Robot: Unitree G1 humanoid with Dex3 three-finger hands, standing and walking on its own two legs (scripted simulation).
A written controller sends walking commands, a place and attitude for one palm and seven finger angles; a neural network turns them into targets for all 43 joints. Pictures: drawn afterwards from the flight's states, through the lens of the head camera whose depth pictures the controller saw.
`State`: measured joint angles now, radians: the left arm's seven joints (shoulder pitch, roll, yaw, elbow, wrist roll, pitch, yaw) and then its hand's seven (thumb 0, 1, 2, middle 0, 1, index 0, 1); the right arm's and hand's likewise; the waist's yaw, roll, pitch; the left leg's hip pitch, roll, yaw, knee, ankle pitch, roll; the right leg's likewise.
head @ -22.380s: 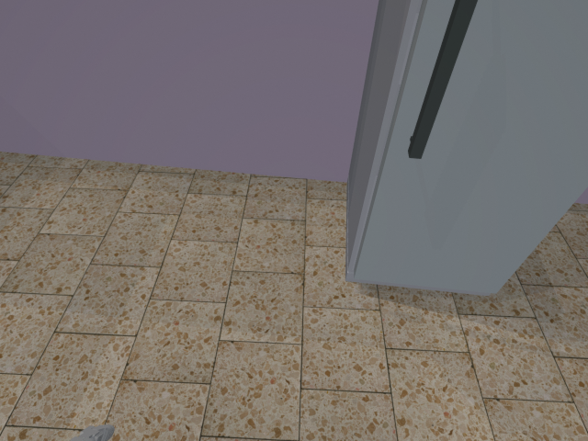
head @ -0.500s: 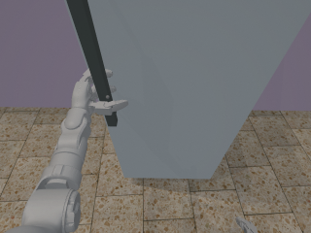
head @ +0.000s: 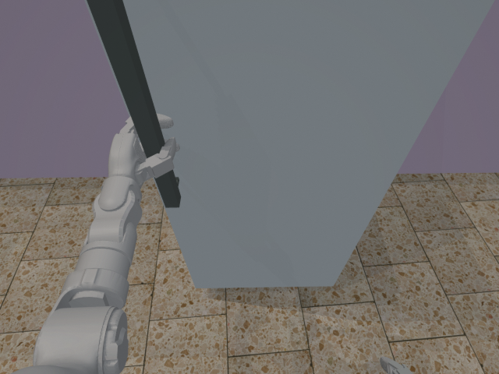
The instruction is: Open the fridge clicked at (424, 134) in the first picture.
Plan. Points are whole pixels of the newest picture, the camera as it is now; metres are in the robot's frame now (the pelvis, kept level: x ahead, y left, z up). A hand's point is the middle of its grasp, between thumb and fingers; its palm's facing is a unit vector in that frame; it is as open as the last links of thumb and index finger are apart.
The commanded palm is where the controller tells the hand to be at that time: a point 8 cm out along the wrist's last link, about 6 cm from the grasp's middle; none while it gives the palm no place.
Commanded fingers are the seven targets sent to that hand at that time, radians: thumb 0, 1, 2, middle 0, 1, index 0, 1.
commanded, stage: grip the handle and tug to test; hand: left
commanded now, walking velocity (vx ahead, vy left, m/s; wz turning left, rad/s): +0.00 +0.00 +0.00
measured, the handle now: (144, 98) +0.47 +0.17 +0.20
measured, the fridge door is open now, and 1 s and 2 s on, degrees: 0 8 38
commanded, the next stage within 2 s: pull the door a little, standing still in 0.56 s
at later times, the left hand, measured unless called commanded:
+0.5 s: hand (166, 158) +0.42 +0.14 +0.12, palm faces +0.03 -1.00 +0.00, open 6.0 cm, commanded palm +0.36 +0.20 +0.13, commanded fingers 0.00 0.90 0.90 -0.45 -1.40 -0.45 -1.40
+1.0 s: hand (165, 188) +0.36 +0.13 +0.12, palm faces +0.03 -1.00 +0.00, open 6.2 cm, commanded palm +0.33 +0.19 +0.12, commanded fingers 0.00 0.90 0.90 -0.45 -1.40 -0.45 -1.40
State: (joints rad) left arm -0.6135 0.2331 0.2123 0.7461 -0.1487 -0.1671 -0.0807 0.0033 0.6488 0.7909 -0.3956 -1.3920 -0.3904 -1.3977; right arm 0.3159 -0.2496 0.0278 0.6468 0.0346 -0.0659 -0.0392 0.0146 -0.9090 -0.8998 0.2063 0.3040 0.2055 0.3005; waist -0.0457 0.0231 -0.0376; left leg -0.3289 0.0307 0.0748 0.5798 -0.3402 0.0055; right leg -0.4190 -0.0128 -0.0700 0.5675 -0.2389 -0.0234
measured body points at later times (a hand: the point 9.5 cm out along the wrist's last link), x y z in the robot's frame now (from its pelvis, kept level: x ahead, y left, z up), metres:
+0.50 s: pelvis +0.03 +0.00 +0.01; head +0.05 -0.01 +0.45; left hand +0.41 +0.20 +0.13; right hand +0.15 -0.25 -0.10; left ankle -0.03 +0.11 -0.73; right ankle +0.03 -0.11 -0.73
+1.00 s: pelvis +0.06 +0.00 +0.01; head +0.06 -0.01 +0.46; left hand +0.35 +0.19 +0.13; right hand +0.24 -0.22 -0.08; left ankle -0.03 +0.12 -0.73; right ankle +0.03 -0.11 -0.73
